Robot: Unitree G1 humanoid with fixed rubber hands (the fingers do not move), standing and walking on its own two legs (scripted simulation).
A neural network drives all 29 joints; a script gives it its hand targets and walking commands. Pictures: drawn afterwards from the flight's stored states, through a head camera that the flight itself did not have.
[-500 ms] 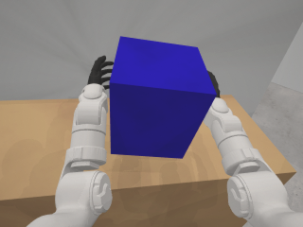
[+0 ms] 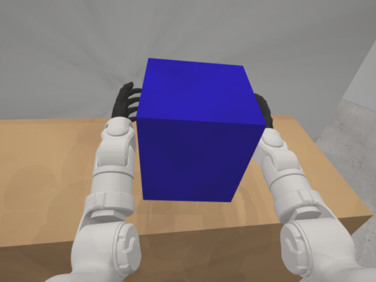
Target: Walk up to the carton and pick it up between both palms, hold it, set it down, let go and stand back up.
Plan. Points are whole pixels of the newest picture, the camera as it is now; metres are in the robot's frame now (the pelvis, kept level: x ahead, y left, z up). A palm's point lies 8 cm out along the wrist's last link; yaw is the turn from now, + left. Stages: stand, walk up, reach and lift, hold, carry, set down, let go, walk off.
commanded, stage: set down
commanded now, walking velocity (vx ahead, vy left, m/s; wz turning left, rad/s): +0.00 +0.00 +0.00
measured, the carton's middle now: (191, 134) +0.41 +0.00 +0.15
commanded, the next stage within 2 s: none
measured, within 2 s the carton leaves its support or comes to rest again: rests again in 1.90 s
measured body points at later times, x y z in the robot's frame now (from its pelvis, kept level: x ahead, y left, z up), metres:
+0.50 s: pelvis +0.01 +0.00 +0.00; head -0.03 +0.03 +0.45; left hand +0.43 +0.13 +0.17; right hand +0.40 -0.17 +0.16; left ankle +0.01 +0.12 -0.75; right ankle +0.00 -0.12 -0.75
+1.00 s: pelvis +0.01 +0.00 +0.00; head +0.01 +0.02 +0.45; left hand +0.45 +0.11 +0.13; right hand +0.41 -0.19 +0.12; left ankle +0.01 +0.12 -0.75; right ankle +0.00 -0.12 -0.75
